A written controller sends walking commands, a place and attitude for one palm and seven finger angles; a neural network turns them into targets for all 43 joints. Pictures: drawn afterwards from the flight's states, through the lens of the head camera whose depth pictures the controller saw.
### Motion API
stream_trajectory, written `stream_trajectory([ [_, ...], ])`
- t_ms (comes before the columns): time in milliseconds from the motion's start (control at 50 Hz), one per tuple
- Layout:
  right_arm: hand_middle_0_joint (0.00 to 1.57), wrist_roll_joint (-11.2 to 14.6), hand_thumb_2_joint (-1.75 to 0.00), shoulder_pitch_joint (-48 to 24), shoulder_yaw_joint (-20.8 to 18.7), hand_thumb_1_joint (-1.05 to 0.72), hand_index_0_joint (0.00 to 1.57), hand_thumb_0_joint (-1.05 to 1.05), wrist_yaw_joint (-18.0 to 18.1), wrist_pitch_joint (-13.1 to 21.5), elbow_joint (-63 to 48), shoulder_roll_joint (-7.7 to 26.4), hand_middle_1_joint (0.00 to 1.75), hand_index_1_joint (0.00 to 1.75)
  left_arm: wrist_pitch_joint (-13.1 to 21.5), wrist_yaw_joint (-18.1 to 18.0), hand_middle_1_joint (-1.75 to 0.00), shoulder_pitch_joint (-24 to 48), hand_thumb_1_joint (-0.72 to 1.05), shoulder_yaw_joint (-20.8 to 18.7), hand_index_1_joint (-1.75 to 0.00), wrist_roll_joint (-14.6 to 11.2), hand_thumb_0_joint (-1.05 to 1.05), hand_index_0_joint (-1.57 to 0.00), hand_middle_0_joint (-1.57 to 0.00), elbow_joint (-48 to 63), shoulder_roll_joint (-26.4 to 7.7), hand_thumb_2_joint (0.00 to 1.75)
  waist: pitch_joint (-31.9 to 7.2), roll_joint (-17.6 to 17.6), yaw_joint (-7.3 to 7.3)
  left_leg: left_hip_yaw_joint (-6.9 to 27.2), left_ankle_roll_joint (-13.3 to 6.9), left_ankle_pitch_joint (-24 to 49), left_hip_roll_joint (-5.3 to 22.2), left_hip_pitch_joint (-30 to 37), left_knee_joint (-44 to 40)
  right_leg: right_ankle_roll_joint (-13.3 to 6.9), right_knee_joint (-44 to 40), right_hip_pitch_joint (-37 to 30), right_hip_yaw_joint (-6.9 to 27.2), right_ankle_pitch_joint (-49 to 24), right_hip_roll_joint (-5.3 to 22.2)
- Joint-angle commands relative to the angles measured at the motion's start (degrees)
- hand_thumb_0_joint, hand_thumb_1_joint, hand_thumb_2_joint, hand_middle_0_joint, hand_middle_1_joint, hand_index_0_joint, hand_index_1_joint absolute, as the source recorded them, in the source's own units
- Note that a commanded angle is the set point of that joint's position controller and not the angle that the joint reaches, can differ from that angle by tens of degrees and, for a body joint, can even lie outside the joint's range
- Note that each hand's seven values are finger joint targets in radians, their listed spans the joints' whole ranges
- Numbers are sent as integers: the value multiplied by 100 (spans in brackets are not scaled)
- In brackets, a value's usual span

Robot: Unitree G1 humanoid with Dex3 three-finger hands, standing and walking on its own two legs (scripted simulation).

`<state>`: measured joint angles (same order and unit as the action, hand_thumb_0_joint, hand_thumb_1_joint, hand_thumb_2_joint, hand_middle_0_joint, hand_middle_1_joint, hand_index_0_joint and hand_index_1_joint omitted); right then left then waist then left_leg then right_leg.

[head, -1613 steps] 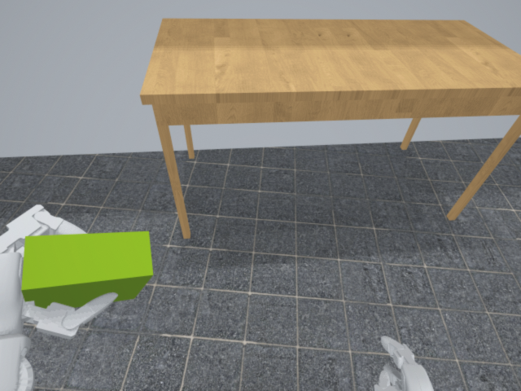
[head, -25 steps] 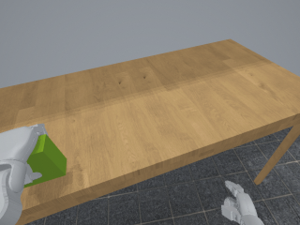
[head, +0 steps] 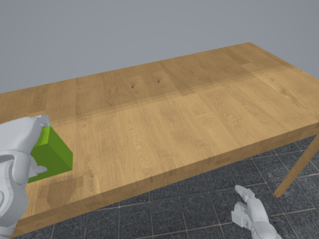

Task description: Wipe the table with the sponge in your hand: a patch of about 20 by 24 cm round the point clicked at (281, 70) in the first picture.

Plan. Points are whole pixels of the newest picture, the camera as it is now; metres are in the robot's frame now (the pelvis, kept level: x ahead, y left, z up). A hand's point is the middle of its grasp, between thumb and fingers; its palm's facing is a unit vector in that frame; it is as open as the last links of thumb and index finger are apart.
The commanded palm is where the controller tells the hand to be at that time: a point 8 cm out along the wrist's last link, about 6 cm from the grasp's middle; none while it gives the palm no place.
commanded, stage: lift the sponge slowly off the table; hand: left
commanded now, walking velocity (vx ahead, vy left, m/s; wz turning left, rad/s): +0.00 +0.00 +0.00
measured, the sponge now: (42, 160) +0.22 +0.34 +0.11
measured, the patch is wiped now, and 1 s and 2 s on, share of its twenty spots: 1.00 1.00 1.00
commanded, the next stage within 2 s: bring the sponge back beside the body in 0.40 s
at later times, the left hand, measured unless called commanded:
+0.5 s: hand (37, 138) +0.24 +0.33 +0.17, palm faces +0.10 -0.04 -0.99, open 9.7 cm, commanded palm +0.19 +0.33 +0.25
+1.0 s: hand (44, 149) +0.23 +0.31 +0.15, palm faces +0.10 -0.08 -0.99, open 9.7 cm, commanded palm +0.18 +0.31 +0.23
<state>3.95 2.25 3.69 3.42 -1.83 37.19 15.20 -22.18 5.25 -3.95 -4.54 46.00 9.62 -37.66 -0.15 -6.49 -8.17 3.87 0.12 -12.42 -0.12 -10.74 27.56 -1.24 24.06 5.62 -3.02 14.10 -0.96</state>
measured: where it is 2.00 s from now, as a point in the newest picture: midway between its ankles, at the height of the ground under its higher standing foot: outside the picture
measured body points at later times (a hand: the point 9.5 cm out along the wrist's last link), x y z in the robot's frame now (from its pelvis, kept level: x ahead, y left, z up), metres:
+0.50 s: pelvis +0.00 +0.00 +0.00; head -0.02 -0.04 +0.45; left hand +0.23 +0.33 +0.22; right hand +0.25 -0.19 -0.08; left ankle +0.03 +0.12 -0.74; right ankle -0.01 -0.11 -0.74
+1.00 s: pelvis +0.00 +0.00 +0.00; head -0.01 -0.04 +0.45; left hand +0.22 +0.31 +0.20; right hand +0.26 -0.19 -0.07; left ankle +0.03 +0.12 -0.74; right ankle -0.01 -0.11 -0.74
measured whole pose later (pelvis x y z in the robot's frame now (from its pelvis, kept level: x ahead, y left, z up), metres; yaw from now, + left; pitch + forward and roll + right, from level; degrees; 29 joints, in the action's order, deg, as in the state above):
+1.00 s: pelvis +0.00 +0.00 +0.00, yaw +0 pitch -4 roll -1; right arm 3.8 1.5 4.1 3.5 -1.7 36.2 15.2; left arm -25.6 7.0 -6.0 -2.6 45.3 16.3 -36.8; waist -0.2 -6.5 -8.5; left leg 3.7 0.3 -13.0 -0.1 -11.3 27.9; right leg -1.4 25.3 6.6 -2.8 15.0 -1.0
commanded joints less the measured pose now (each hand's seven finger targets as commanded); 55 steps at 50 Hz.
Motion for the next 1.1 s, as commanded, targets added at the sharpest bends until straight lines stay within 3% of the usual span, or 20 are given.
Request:
stream_trajectory([
  [0, 20, -21, -90, -1283, -249, -90, 20, 0, 68, 299, -1042, 623, 30, 30, -28, -149, -160, 1740, 10, -907, -160, 182, 0, -120, -120, 1105, -1601, 130, -977, -60, 91, -55, -211, 774, -208, 296, -435, -263, -456, 6, 177, -538, -97],
  [20, 20, 25, -90, -1561, -170, -90, 20, 0, 75, 366, -1193, 539, 30, 30, -24, -112, -160, 1859, 10, -891, -160, 170, 0, -120, -120, 1420, -1580, 130, -1032, -233, 62, -3, -218, 761, -206, 343, -459, -327, -426, -31, 321, -501, -132],
  [100, 20, -36, -90, -1265, -229, -90, 20, 0, 80, 300, -1044, 638, 30, 30, -63, -53, -160, 1822, 10, -1042, -160, 203, 0, -120, -120, 1086, -1811, 130, -975, 95, 75, -43, -217, 791, -198, 240, -422, -261, -432, -8, 211, -595, -84],
  [220, 20, 9, -90, -1548, -159, -90, 20, 0, 76, 343, -1171, 577, 30, 30, -111, -55, -160, 2108, 10, -1292, -160, 168, 0, -120, -120, 1269, -2095, 130, -1146, -277, -43, 25, -186, 835, -225, 257, -420, -373, -379, -133, 450, -596, -104],
  [320, 20, 35, -90, -1588, -138, -90, 20, 0, 39, 327, -1222, 543, 30, 30, -241, 74, -160, 1874, 10, -1011, -160, 85, 0, -120, -120, 1288, -1741, 130, -1045, -196, -10, 0, -187, 840, -194, 207, -437, -333, -359, -43, 334, -627, -100],
  [360, 20, 14, -90, -1293, -187, -90, 20, 0, 50, 281, -1086, 625, 30, 30, -286, 107, -160, 1841, 10, -918, -160, 91, 0, -120, -120, 932, -1679, 130, -952, 180, 70, -49, -187, 761, -171, 148, -420, -249, -391, 72, 161, -549, -77],
  [420, 20, 50, -90, -1596, -127, -90, 20, 0, 73, 314, -1230, 586, 30, 30, -243, 128, -160, 2288, 10, -952, -160, 188, 0, -120, -120, 1349, -1867, 130, -1097, -220, 39, 14, -203, 719, -192, 210, -451, -337, -353, 10, 366, -494, -100],
  [500, 20, -15, -90, -1262, -206, -90, 20, 0, 46, 272, -1155, 604, 30, 30, -182, 94, -160, 1850, 10, -1024, -160, 184, 0, -120, -120, 1280, -1834, 130, -1224, 147, 12, -49, -219, 987, -205, 275, -355, -257, -315, -82, 180, -803, -62],
  [520, 20, 18, -90, -1558, -135, -90, 20, 0, 56, 339, -1275, 542, 30, 30, -162, 90, -160, 1916, 10, -1064, -160, 158, 0, -120, -120, 1556, -1847, 130, -1238, -26, -18, -3, -217, 972, -193, 299, -347, -334, -293, -96, 394, -803, -85],
  [600, 20, -41, -90, -1252, -214, -90, 20, 0, 3, 254, -1165, 588, 30, 30, -159, -20, -160, 1393, 10, -1228, -160, 81, 0, -120, -120, 1506, -1870, 130, -1181, -22, -46, -88, -197, 1132, -197, 242, -273, -265, -274, -118, 241, -1018, -43],
  [620, 20, -3, -90, -1528, -158, -90, 20, 0, 7, 303, -1268, 554, 30, 30, -177, -54, -160, 1475, 10, -1361, -160, 84, 0, -120, -120, 1774, -1979, 130, -1214, -215, -74, -19, -189, 1095, -198, 259, -286, -354, -257, -147, 489, -979, -85],
  [640, 20, -45, -90, -1305, -191, -90, 20, 0, 7, 295, -1185, 572, 30, 30, -212, -106, -160, 1326, 10, -1325, -160, 76, 0, -120, -120, 1581, -1883, 130, -1277, 42, -75, -84, -186, 1208, -192, 222, -219, -307, -188, -187, 318, -1095, -34],
  [720, 20, 19, -90, -1553, -157, -90, 20, 0, 9, 277, -1258, 555, 30, 30, -320, -106, -160, 1345, 10, -1242, -160, 8, 0, -120, -120, 1758, -1805, 130, -997, -92, -6, -57, -186, 1018, -191, 228, -246, -308, -294, 22, 475, -906, -93],
  [760, 20, -1, -90, -1301, -190, -90, 20, 0, 31, 275, -1158, 590, 30, 30, -344, -101, -160, 1388, 10, -964, -160, 41, 0, -120, -120, 1474, -1550, 130, -937, 101, 64, -86, -189, 1000, -168, 233, -274, -234, -316, 109, 202, -808, -69],
  [820, 20, 32, -90, -1591, -142, -90, 20, 0, 69, 352, -1287, 528, 30, 30, -286, -79, -160, 1597, 10, -894, -160, 100, 0, -120, -120, 1967, -1581, 130, -1078, -191, 53, -26, -214, 942, -183, 359, -301, -308, -299, 57, 387, -731, -99],
  [880, 20, -49, -90, -1276, -209, -90, 20, 0, 71, 332, -1156, 573, 30, 30, -267, -88, -160, 1280, 10, -850, -160, 155, 0, -120, -120, 1727, -1508, 130, -1076, 112, 45, -71, -217, 1064, -170, 347, -270, -244, -294, 32, 213, -871, -58],
  [920, 20, -11, -90, -1574, -145, -90, 20, 0, 73, 353, -1262, 527, 30, 30, -271, -109, -160, 1401, 10, -996, -160, 154, 0, -120, -120, 1982, -1643, 130, -1055, -42, 7, -14, -211, 970, -169, 341, -308, -320, -306, 8, 442, -774, -101],
  [1000, 20, -61, -90, -1324, -196, -90, 20, 0, 28, 293, -1157, 545, 30, 30, -297, -208, -160, 1194, 10, -970, -160, 162, 0, -120, -120, 1793, -1535, 130, -1050, -24, -24, -89, -189, 1047, -166, 296, -314, -255, -308, -4, 205, -781, -75],
  [1020, 20, -23, -90, -1612, -134, -90, 20, 0, 36, 348, -1267, 501, 30, 30, -307, -228, -160, 1266, 10, -1051, -160, 148, 0, -120, -120, 1990, -1589, 130, -1055, -170, -55, -43, -185, 1016, -167, 317, -322, -339, -301, -35, 450, -768, -109],
  [1080, 20, -50, -90, -1342, -184, -90, 20, 0, -3, 297, -1175, 532, 30, 30, -361, -272, -160, 941, 10, -884, -160, 94, 0, -120, -120, 1870, -1326, 130, -1036, 4, -16, -99, -173, 1059, -141, 309, -322, -251, -315, 3, 197, -787, -84],
])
